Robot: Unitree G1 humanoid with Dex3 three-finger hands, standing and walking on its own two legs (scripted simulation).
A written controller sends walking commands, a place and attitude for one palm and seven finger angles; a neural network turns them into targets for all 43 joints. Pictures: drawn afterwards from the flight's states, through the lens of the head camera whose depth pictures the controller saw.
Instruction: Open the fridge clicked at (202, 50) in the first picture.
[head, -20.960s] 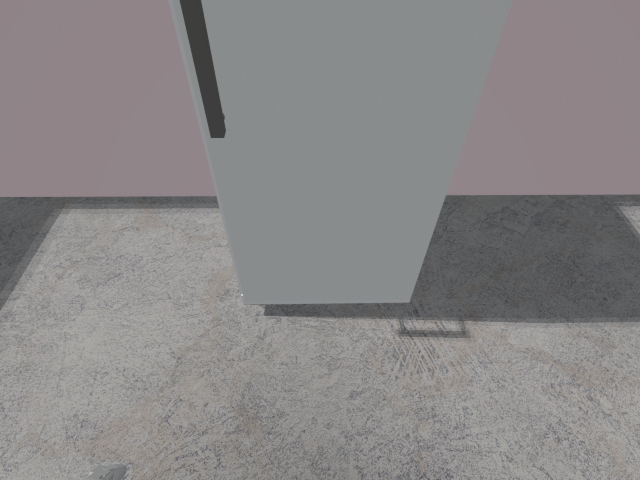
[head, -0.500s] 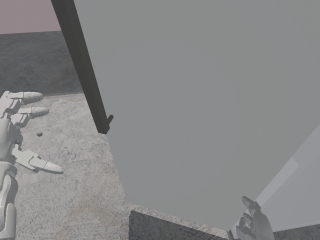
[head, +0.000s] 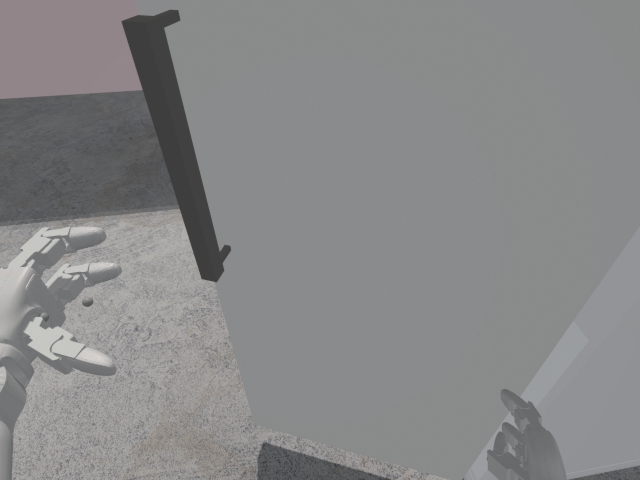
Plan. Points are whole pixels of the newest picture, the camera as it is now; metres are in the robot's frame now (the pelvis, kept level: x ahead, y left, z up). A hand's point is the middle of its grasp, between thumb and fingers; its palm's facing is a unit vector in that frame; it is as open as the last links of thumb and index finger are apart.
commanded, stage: draw the hand back to the body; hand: left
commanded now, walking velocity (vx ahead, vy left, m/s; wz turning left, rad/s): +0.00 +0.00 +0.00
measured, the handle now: (195, 168) +0.42 +0.23 +0.21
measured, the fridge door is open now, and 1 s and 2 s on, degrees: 66 66 66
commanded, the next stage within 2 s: step back with the hand held close in 1.10 s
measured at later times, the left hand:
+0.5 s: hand (84, 308) +0.21 +0.28 +0.17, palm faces +0.49 -0.81 -0.34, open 11.0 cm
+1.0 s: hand (92, 326) +0.20 +0.26 +0.16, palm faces +0.48 -0.80 -0.36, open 7.5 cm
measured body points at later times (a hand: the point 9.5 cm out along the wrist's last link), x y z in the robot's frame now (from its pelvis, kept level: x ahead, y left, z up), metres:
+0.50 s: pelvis +0.01 +0.01 +0.01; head -0.02 -0.01 +0.46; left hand +0.18 +0.32 +0.19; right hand +0.18 -0.21 -0.08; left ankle +0.03 +0.12 -0.74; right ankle +0.00 -0.11 -0.74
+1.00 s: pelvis +0.01 +0.00 +0.01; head -0.02 -0.03 +0.46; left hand +0.17 +0.30 +0.18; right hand +0.20 -0.23 -0.08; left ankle +0.03 +0.12 -0.74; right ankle +0.00 -0.11 -0.74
